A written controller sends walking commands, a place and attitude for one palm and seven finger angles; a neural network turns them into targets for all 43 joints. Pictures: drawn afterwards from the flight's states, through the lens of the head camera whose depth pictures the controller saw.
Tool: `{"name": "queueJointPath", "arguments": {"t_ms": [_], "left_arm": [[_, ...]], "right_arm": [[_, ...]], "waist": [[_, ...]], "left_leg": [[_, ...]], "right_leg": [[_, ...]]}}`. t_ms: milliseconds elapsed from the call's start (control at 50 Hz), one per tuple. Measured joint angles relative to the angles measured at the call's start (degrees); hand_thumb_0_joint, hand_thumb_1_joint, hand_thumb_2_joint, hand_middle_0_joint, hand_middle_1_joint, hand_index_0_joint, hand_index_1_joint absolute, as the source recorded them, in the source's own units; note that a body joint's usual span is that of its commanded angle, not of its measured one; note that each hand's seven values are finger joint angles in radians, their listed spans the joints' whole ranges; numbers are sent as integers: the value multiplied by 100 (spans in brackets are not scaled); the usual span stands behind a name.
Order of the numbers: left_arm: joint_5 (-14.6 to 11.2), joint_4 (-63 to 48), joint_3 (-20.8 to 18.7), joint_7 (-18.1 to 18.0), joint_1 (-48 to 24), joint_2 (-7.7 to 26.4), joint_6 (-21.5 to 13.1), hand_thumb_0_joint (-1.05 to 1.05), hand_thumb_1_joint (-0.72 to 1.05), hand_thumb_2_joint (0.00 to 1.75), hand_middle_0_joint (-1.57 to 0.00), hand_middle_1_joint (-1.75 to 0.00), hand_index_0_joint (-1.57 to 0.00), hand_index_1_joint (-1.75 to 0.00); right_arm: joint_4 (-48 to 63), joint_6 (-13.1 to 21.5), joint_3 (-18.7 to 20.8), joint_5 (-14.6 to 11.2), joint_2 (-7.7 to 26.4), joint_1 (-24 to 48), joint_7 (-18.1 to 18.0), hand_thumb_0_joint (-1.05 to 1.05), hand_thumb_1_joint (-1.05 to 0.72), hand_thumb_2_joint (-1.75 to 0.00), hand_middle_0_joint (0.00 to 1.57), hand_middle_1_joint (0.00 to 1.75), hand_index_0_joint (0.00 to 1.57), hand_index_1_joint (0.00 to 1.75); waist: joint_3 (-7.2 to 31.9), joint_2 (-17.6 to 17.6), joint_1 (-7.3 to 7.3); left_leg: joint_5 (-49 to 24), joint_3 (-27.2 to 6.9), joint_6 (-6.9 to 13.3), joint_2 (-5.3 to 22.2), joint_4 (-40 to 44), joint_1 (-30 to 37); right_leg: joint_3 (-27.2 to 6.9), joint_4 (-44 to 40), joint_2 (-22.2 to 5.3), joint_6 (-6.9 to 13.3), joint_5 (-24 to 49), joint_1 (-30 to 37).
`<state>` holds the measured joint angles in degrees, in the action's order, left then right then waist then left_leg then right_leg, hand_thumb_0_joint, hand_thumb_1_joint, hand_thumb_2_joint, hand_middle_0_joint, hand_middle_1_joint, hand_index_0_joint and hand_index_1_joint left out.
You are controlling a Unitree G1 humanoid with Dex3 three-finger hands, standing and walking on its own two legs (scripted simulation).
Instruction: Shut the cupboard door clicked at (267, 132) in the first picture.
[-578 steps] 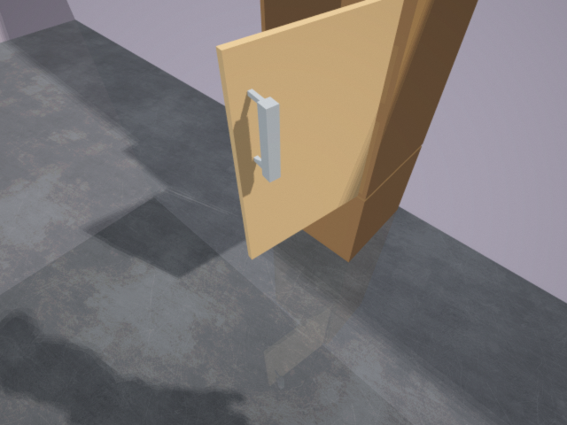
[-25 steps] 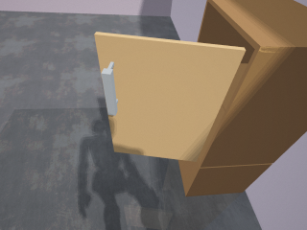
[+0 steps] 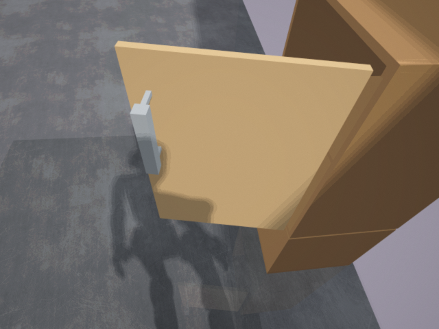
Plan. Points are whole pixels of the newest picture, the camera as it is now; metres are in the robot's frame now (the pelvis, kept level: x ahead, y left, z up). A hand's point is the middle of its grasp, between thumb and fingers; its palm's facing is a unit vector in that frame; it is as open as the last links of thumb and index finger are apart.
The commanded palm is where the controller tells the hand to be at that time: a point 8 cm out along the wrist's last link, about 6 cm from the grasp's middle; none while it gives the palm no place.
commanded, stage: come to a stop and stand still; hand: left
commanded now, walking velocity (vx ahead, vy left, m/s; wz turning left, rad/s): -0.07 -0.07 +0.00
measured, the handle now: (150, 134) +0.44 +0.18 +0.09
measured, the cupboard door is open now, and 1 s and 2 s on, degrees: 79 79 79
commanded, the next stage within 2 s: look again from close up in 0.58 s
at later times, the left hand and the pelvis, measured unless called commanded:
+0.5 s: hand out of the picture -0.05 +0.14 -0.17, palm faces +0.05 -0.98 -0.17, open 7.3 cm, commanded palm none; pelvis -0.05 -0.03 +0.01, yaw +1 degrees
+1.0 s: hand out of the picture -0.05 +0.18 -0.17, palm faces +0.05 -0.98 -0.21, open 7.4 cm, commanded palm none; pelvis -0.04 +0.01 +0.00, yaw +1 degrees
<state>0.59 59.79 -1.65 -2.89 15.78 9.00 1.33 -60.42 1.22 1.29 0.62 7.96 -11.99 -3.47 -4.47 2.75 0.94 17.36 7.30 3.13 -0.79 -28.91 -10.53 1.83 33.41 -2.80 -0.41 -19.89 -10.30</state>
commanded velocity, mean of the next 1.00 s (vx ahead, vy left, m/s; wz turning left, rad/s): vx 0.00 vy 0.00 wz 0.00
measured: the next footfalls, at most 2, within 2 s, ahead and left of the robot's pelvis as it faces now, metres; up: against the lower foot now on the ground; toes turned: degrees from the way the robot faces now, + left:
none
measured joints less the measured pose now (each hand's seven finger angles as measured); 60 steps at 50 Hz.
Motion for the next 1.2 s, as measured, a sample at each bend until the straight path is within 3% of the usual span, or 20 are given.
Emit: {"name": "queueJointPath", "arguments": {"t_ms": [160,460,700,780,960,1200], "left_arm": [[59,-298,-49,43,-148,156,-68,1,92,90,-20,-30,-20,-30],[-2,47,146,116,100,29,-134,1,94,90,-20,-30,-20,-30],[18,374,243,84,568,-272,-200,1,92,90,-20,-30,-20,-30],[35,374,295,85,589,-357,-241,1,91,90,-21,-30,-20,-30],[49,214,202,73,410,-205,-232,1,91,90,-20,-30,-20,-30],[28,96,201,74,128,-59,-248,1,91,90,-20,-30,-20,-30]], "right_arm": [[100,-204,103,7,124,148,85,0,-93,-90,20,30,20,30],[-376,-195,-88,29,-4,-360,238,0,-93,-90,20,30,19,30],[-530,-152,-171,14,-217,-710,244,0,-91,-90,20,30,19,30],[-240,-143,-141,55,-117,-735,277,0,-91,-90,20,30,19,30],[-88,-91,-158,81,10,-747,248,2,-93,-90,20,30,19,30],[-127,27,-180,42,153,-483,252,1,-92,-90,20,30,19,30]], "waist": [[-19,-320,-87],[281,-149,-59],[262,-188,-36],[223,-404,-151],[467,-522,-125],[331,-322,-96]], "left_leg": [[-68,-78,-172,210,-284,-391],[-670,-167,-231,239,435,-154],[-699,-179,-198,246,388,-287],[-414,-244,-117,255,-198,-638],[-331,-85,61,1,-137,-552],[-393,-10,53,-51,221,-290]], "right_leg": [[105,-176,186,92,86,-160],[205,-869,270,163,630,90],[217,-993,275,116,747,46],[275,-604,255,83,565,-191],[120,-265,-10,-40,315,-314],[41,-511,-41,-112,346,-131]]}}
